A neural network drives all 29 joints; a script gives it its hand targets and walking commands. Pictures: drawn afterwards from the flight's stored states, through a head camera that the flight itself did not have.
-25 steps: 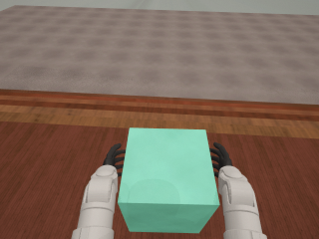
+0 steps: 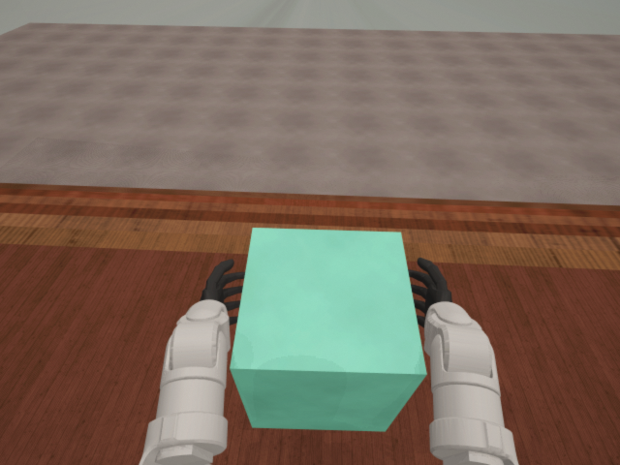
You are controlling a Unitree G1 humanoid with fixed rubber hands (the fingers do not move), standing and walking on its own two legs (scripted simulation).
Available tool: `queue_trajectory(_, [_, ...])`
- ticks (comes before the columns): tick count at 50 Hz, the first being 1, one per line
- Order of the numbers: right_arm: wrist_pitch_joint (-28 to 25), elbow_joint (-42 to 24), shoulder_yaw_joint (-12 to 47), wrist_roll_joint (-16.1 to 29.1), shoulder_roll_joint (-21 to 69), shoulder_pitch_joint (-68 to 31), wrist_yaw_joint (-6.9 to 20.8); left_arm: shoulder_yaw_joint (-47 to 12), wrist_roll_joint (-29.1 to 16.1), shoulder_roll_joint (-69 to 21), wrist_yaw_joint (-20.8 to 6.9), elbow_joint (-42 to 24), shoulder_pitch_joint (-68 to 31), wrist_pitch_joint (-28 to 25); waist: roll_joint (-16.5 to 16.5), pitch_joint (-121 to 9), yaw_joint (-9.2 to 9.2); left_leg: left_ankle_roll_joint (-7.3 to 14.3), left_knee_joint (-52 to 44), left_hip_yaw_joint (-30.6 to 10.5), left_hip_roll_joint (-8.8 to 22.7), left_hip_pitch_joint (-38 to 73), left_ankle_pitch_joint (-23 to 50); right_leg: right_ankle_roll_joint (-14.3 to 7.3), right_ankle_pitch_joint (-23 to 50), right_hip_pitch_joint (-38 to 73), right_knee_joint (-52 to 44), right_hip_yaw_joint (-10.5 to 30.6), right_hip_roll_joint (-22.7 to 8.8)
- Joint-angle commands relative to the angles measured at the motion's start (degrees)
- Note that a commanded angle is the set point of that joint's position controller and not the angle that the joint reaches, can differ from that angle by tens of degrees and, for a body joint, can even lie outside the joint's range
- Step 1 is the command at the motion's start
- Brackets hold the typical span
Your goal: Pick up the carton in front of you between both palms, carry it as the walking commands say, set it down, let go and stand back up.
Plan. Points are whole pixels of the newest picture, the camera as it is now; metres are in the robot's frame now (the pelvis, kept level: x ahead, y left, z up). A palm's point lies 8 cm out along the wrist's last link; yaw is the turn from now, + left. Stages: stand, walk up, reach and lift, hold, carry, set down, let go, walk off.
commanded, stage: hold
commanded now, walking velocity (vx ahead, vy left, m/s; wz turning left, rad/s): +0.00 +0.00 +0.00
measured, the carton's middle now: (322, 335) +0.31 +0.00 -0.01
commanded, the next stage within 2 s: carry in 0.08 s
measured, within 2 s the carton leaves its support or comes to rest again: neither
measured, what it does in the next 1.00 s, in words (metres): walks ahead: right foot, then left foot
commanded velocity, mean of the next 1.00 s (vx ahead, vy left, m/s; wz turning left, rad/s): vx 0.48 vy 0.00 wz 0.00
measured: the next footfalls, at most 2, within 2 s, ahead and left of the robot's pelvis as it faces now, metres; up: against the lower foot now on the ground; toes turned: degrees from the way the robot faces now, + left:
right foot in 0.58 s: +0.17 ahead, -0.10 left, +0.00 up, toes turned -9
left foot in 0.92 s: +0.57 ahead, +0.07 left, +0.00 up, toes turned +10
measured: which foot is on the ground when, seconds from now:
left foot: down 0.00-0.58, up 0.60-0.90, down 0.92-1.00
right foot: down 0.00-0.48, up 0.50-0.56, down 0.58-0.94, up 0.96-1.00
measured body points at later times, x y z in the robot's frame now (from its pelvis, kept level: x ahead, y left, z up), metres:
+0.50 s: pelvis +0.13 +0.00 -0.03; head +0.07 +0.00 +0.42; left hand +0.42 +0.15 +0.07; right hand +0.42 -0.15 +0.08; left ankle +0.02 +0.12 -0.74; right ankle +0.03 -0.12 -0.73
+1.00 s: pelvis +0.44 +0.01 -0.02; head +0.42 +0.00 +0.42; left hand +0.70 +0.15 +0.06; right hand +0.68 -0.16 +0.06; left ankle +0.53 +0.07 -0.74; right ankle +0.22 -0.09 -0.65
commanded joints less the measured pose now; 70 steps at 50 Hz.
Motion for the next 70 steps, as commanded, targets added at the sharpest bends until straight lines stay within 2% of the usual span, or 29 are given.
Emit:
queue_trajectory(1, [1.2, 5.2, 29.9, 11.8, 48.9, -23.3, 12.8, -28.3, -12.1, -49.0, -12.3, 0.9, -25.5, -0.2, -0.9, -8.1, 1.95, -0.5, -6.4, 0.0, -3.0, 2.7, 4.4, -0.7, 4.7, 2.1, -5.5, -2.2, 4.6])
queue_trajectory(3, [1.1, 1.5, 32.7, 13.6, 50.1, -22.4, 12.6, -30.8, -14.0, -49.9, -12.3, -2.7, -24.6, -0.2, -0.4, -11.3, 2.06, -0.8, -5.7, 0.0, -3.4, 4.8, 10.1, -0.4, 9.9, 4.2, -5.3, -1.8, 4.6])
queue_trajectory(4, [0.6, -2.7, 35.1, 16.1, 50.7, -27.4, 12.6, -34.4, -16.5, -52.3, -12.4, -7.4, -28.5, -0.3, 1.7, -15.8, 0.59, 0.9, 1.5, 0.9, 7.2, -0.3, 10.4, -1.0, 9.0, -2.5, 1.6, -2.4, -6.0])
queue_trajectory(6, [1.2, -8.4, 39.0, 18.8, 54.0, -29.3, 12.1, -40.0, -19.9, -55.8, -12.2, -13.6, -32.8, 0.3, 2.3, -14.9, 0.51, 0.9, -2.0, 0.6, 5.0, -4.0, -20.8, -1.5, -19.9, -6.6, -2.9, -1.2, -3.9])
queue_trajectory(9, [4.3, -12.5, 42.9, 21.2, 53.1, -26.4, 10.5, -44.8, -23.7, -54.5, -11.0, -19.9, -33.2, 3.3, -0.8, -15.7, 0.64, 0.8, -0.7, 0.6, 5.0, -6.2, -25.0, -2.2, -28.6, -10.6, -4.8, 1.9, -5.1])
queue_trajectory(18, [18.1, -24.2, 47.5, 24.3, 42.3, -16.0, 3.9, -44.4, -23.4, -42.2, -4.0, -24.0, -16.5, 17.2, -2.7, -17.5, 0.10, 2.1, 5.9, 2.6, 5.2, -7.9, -12.2, -5.9, -9.2, -11.4, 4.9, 1.5, -6.9])
queue_trajectory(20, [20.8, -26.9, 47.4, 26.4, 40.5, -15.4, 2.6, -44.9, -24.2, -41.9, -2.7, -28.7, -18.0, 20.1, 8.6, -13.2, -0.75, 5.7, 5.5, -6.8, 11.7, 0.8, 3.4, -2.7, -1.7, -26.1, 20.4, -7.5, -2.6])
queue_trajectory(22, [22.8, -30.4, 48.2, 28.0, 41.5, -14.0, 1.5, -45.8, -26.9, -42.6, -1.9, -31.7, -17.8, 22.2, 16.6, -8.7, -0.85, 10.6, 2.0, -15.5, 19.8, 15.6, 32.9, 0.6, -17.9, -45.9, 23.9, -14.0, -0.4])
queue_trajectory(24, [24.6, -33.6, 49.7, 29.2, 42.9, -9.7, 0.4, -46.6, -29.3, -42.9, -1.2, -34.0, -14.4, 23.8, 11.1, -10.6, -1.39, 10.4, 3.0, -15.6, 20.3, 16.8, 49.8, -0.3, -19.7, -44.5, 18.7, -13.6, 0.5])
queue_trajectory(26, [25.5, -37.8, 50.0, 29.2, 44.3, -8.8, -0.5, -48.7, -31.6, -45.6, -1.0, -37.9, -13.1, 24.0, 0.5, -17.0, 2.83, 4.7, 19.4, 0.9, 12.6, -4.3, 56.9, -1.8, -6.3, -10.2, -1.7, -11.5, 1.1])
queue_trajectory(27, [25.6, -41.1, 50.4, 29.2, 44.6, -7.9, -0.9, -49.1, -32.3, -46.0, -1.0, -39.5, -11.0, 23.9, -14.2, -24.0, 3.06, -0.6, 35.2, 9.9, 6.9, -21.5, 31.7, -3.6, 5.0, 12.2, -5.7, 3.3, -10.7])
queue_trajectory(28, [25.3, -46.3, 53.4, 31.1, 47.2, -10.0, -0.6, -49.5, -33.1, -48.0, -0.9, -41.3, -9.4, 23.4, -28.0, -23.3, 1.19, -4.1, 43.1, 14.4, 0.7, -42.8, -14.1, -8.6, 42.7, 27.2, -2.1, 16.7, -22.8])
queue_trajectory(29, [25.5, -48.0, 54.5, 33.3, 47.5, -11.5, -0.1, -49.3, -32.3, -49.1, -0.7, -42.5, -4.9, 23.3, -17.2, -24.5, 2.60, -1.5, 43.6, 9.0, 3.5, -46.1, -20.4, -11.9, 51.1, 29.3, 1.2, 13.3, -21.5])
queue_trajectory(30, [25.3, -48.7, 54.5, 34.2, 48.3, -10.6, 0.2, -49.9, -31.8, -49.5, -0.7, -45.8, -3.2, 23.0, -8.0, -27.6, 2.88, 0.1, 45.0, 6.4, 4.1, -45.7, -20.0, -10.9, 46.7, 31.1, 0.0, 12.4, -21.4])
queue_trajectory(32, [24.5, -52.1, 56.2, 37.2, 50.7, -13.9, 0.8, -50.9, -32.4, -52.4, -0.6, -53.8, -10.9, 22.0, -1.5, -23.1, 3.02, 0.2, 41.2, 7.5, 5.2, -47.7, -15.8, -9.2, 36.1, 27.0, -2.8, 10.4, -20.8])
queue_trajectory(37, [24.8, -45.2, 51.4, 30.8, 45.5, 4.6, -0.6, -53.8, -33.0, -44.4, 0.1, -56.6, -5.7, 22.8, -5.0, -17.1, 3.21, -0.1, 17.6, 15.8, 3.5, -38.0, -1.0, -6.4, 33.6, 17.9, -9.2, -7.0, -12.7])
queue_trajectory(41, [26.5, -46.4, 51.0, 27.5, 39.2, 5.6, -1.7, -52.1, -32.6, -39.2, -1.7, -49.8, 3.8, 25.2, -13.4, -18.1, 1.84, 0.5, 2.9, 23.8, -2.8, -10.8, 11.5, -3.2, 61.3, 9.4, 3.2, -15.8, -10.4])
queue_trajectory(43, [27.0, -47.3, 51.2, 27.9, 38.4, 1.4, -1.5, -51.3, -32.6, -38.3, -2.3, -50.0, -1.6, 25.9, -8.5, -23.0, -1.61, 6.3, 4.5, 14.0, 3.8, 13.7, 9.6, -0.2, 41.5, -10.0, 20.9, -15.0, -8.2])
queue_trajectory(44, [27.0, -47.8, 51.3, 28.1, 37.9, -0.8, -1.4, -50.9, -32.8, -38.3, -2.3, -52.0, -5.8, 26.1, 6.3, -25.7, -2.91, 13.6, 1.9, -7.0, 17.2, 22.1, 8.4, 1.6, 12.1, -24.5, 42.4, -15.6, -1.6])
queue_trajectory(45, [27.3, -47.5, 51.8, 28.5, 39.1, -2.2, -1.2, -49.5, -32.2, -38.3, -2.2, -51.6, -7.7, 26.2, 10.9, -26.3, -1.83, 17.9, -3.7, -21.6, 24.3, 21.1, 15.3, 0.8, -14.7, -31.9, 54.8, -10.1, 2.5])
queue_trajectory(47, [27.3, -51.6, 52.7, 32.0, 40.0, -8.5, -0.7, -49.7, -32.8, -39.7, -2.1, -53.4, -13.5, 26.0, 5.1, -17.6, -1.16, 16.4, -12.5, -26.2, 27.9, 6.0, -3.2, -2.7, -14.6, -37.0, 57.4, 0.4, -5.2])
queue_trajectory(48, [28.0, -49.1, 55.0, 33.0, 43.2, -8.2, 0.0, -48.9, -31.4, -39.9, -1.7, -50.1, -9.0, 25.9, -2.9, -17.6, -0.09, 12.1, -12.3, -14.6, 24.7, 1.3, -10.5, -3.8, -8.6, -29.3, 50.7, -1.7, -7.8])
queue_trajectory(51, [28.0, -44.0, 53.6, 33.4, 43.0, -5.5, 1.1, -49.0, -29.0, -42.3, -1.6, -44.9, -3.7, 25.9, 0.1, -15.2, 0.40, 8.0, -14.0, -2.3, 20.1, -4.7, -8.7, -3.1, -6.6, -27.2, 36.9, -6.9, -7.8])
queue_trajectory(58, [27.8, -43.1, 53.4, 33.1, 45.5, -6.0, 3.0, -52.5, -30.2, -47.4, -2.9, -46.4, -8.0, 25.9, 9.9, -11.6, 0.18, 7.2, -15.7, 9.4, 16.0, -5.4, -3.8, -1.7, 7.2, -25.7, 15.3, -14.5, -6.6])
queue_trajectory(62, [27.9, -43.9, 51.7, 32.7, 44.3, -8.2, 2.9, -54.2, -31.7, -47.5, -2.2, -49.6, -15.0, 25.8, 8.8, -10.4, -0.41, 7.0, -13.5, 9.0, 14.7, -1.3, -0.4, -1.8, 7.6, -27.5, 13.4, -17.2, -5.1])
queue_trajectory(66, [28.0, -44.1, 50.1, 31.7, 38.6, -11.9, 0.5, -52.6, -32.9, -41.4, -0.4, -48.3, -17.7, 26.5, 9.0, -10.9, -1.54, 8.0, -5.2, 9.2, 14.7, 5.2, 14.6, -2.9, 3.7, -27.2, 9.0, -18.2, -3.3])
queue_trajectory(68, [28.6, -42.1, 48.9, 30.5, 34.5, -14.0, -1.3, -49.4, -32.1, -37.3, 0.8, -43.4, -16.7, 26.8, 3.4, -18.4, 1.54, 4.7, 15.6, 15.3, 11.0, 0.2, 27.3, -4.7, 0.8, -7.6, 3.0, -19.7, -0.6])
queue_trajectory(69, [29.0, -42.3, 48.6, 30.2, 32.6, -16.6, -2.3, -47.4, -31.3, -34.7, 1.4, -41.3, -16.3, 26.6, -11.1, -28.4, 4.75, 1.6, 36.9, 15.2, 7.4, -15.3, 10.9, -9.1, -2.5, 13.2, 2.2, 1.0, -15.0])
queue_trajectory(70, [29.2, -41.3, 48.9, 30.3, 32.2, -16.6, -3.0, -45.9, -30.7, -32.6, 2.0, -39.0, -16.6, 26.5, -26.5, -28.6, 4.27, 0.6, 50.4, 11.4, -1.6, -35.6, -17.6, -15.4, 10.4, 25.1, -1.3, 22.7, -24.4])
